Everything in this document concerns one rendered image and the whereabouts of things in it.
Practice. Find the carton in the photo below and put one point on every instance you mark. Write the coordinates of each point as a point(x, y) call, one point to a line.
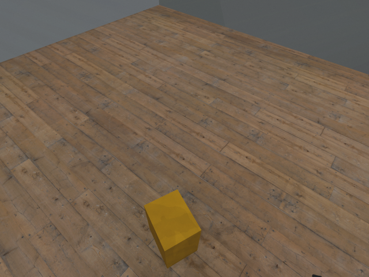
point(173, 227)

